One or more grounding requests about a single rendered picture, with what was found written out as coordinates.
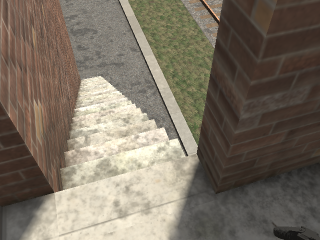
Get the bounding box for robot right hand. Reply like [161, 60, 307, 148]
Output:
[273, 226, 320, 240]

